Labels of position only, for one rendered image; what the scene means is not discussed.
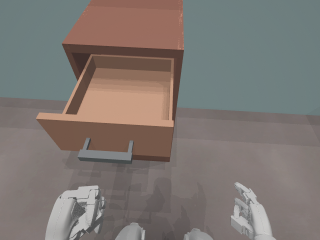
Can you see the robot left thigh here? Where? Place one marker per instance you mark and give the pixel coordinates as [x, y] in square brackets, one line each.
[132, 232]

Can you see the robot right hand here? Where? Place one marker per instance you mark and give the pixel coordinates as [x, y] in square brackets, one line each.
[254, 220]

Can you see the drawer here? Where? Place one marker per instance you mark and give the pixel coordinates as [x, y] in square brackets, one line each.
[118, 99]

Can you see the robot left hand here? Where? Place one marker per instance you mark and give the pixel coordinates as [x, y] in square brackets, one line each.
[84, 205]

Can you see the cabinet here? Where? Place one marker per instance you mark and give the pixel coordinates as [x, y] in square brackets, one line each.
[137, 28]

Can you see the handle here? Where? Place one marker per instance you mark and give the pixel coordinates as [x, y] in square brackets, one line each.
[105, 156]

